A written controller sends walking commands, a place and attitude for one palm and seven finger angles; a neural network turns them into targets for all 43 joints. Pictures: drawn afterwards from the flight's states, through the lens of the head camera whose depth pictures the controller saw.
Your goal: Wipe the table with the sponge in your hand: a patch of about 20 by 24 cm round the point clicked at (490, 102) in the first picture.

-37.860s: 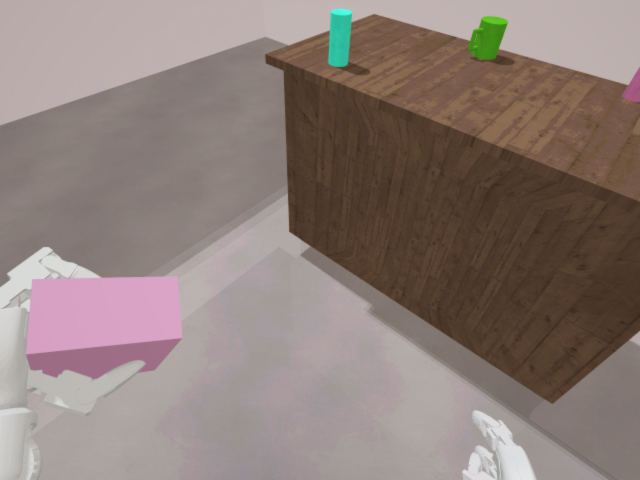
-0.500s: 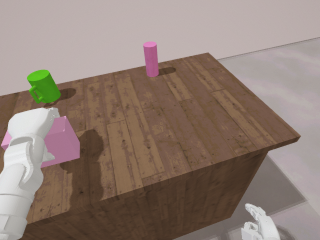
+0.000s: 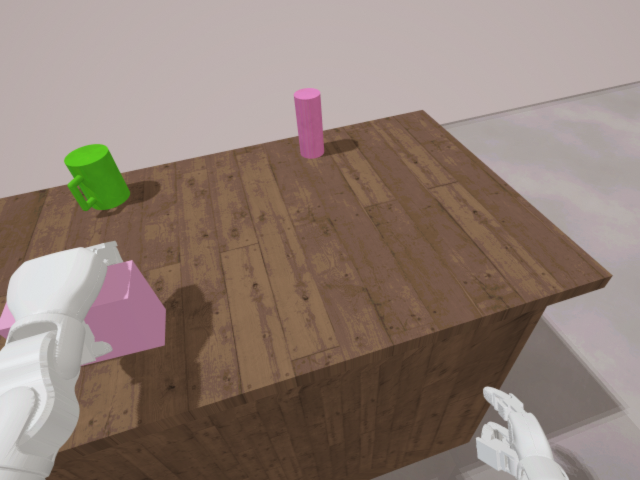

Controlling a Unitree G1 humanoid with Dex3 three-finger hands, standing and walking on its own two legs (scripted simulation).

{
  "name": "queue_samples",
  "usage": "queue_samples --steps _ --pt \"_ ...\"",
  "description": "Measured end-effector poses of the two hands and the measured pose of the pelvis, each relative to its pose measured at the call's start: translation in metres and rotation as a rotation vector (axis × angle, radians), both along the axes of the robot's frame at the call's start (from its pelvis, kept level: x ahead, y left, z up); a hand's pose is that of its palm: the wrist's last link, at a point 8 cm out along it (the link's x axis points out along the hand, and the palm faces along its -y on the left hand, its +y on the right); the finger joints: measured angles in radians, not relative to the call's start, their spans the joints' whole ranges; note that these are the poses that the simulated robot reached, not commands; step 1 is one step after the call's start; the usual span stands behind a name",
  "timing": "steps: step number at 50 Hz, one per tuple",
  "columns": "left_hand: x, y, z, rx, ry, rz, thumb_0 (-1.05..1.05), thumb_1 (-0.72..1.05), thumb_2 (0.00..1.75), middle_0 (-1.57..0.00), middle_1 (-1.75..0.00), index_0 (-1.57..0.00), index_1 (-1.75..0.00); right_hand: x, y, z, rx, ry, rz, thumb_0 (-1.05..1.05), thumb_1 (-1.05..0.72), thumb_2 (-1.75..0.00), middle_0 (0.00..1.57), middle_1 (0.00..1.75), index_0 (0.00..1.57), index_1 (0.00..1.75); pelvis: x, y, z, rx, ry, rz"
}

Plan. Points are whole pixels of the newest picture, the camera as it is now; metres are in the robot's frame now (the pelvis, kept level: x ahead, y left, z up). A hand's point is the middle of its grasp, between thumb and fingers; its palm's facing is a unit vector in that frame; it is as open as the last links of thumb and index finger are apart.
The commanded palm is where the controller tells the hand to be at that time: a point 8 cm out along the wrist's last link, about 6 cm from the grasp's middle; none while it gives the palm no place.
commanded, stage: wipe back along the first lane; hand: left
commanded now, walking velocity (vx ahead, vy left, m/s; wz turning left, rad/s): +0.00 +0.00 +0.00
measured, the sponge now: (99, 325) +0.25 +0.32 +0.09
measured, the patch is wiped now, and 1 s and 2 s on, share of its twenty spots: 0.95 0.95 0.95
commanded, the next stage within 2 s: lift the sponge slowly off the table in 0.22 s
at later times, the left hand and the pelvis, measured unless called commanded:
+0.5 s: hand (89, 332) +0.22 +0.29 +0.12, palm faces +0.10 -0.04 -0.99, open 10.0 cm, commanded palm +0.18 +0.28 +0.16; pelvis -0.01 +0.00 +0.00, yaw +0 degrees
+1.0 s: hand (93, 335) +0.22 +0.28 +0.13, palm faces +0.06 -0.07 -1.00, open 10.0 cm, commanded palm +0.18 +0.28 +0.20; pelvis -0.02 -0.02 +0.00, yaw +1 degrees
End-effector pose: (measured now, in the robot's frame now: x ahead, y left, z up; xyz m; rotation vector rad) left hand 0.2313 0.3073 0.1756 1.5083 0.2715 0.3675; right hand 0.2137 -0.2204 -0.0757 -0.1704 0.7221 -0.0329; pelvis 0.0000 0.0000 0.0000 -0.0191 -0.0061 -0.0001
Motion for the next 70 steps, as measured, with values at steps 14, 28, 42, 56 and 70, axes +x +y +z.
queue_samples --steps 14,28,42,56,70 --pt "-0.024 -0.013 0.001 -0.007 -0.031 0.000 0.02 -0.47 1.05 -0.70 -1.36 -0.72 -1.37 0.013 0.025 0.008 0.042 -0.057 0.050 0.01 -0.90 -0.89 0.20 0.30 0.20 0.29 -0.003 0.006 0.000 -0.001 -0.010 -0.003" --pt "-0.033 -0.021 0.001 -0.024 -0.023 0.018 0.01 -0.47 1.05 -0.70 -1.36 -0.72 -1.37 0.013 0.024 0.008 0.030 -0.064 0.081 0.01 -0.90 -0.89 0.20 0.30 0.20 0.29 -0.007 -0.001 0.000 0.003 -0.028 0.005" --pt "-0.036 -0.027 0.003 -0.035 0.008 0.008 0.00 -0.48 1.05 -0.71 -1.35 -0.73 -1.37 0.011 0.013 0.009 0.005 -0.086 0.095 0.01 -0.90 -0.89 0.20 0.30 0.20 0.30 -0.012 -0.015 0.001 0.005 -0.048 0.018" --pt "-0.044 -0.033 0.013 -0.036 -0.004 -0.017 -0.02 -0.48 1.05 -0.72 -1.35 -0.74 -1.36 0.008 0.001 0.015 -0.014 -0.123 0.091 0.01 -0.90 -0.89 0.20 0.30 0.20 0.30 -0.020 -0.024 0.002 0.006 -0.071 0.018" --pt "-0.033 -0.025 0.031 -0.017 0.004 -0.009 -0.01 -0.49 1.05 -0.72 -1.34 -0.74 -1.35 -0.001 0.005 0.017 -0.010 -0.139 0.082 0.01 -0.90 -0.89 0.20 0.30 0.20 0.30 -0.033 -0.025 0.002 0.006 -0.081 0.022"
